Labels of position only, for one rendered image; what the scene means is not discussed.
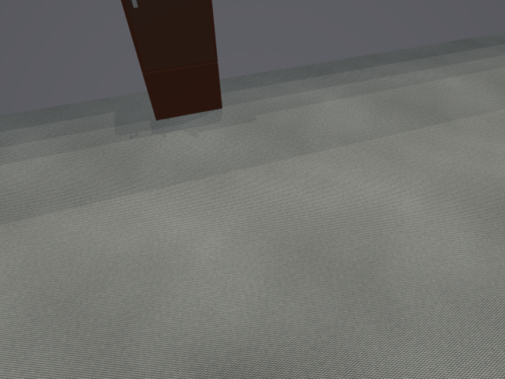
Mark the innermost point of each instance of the cupboard door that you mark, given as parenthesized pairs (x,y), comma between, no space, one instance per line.
(172,32)

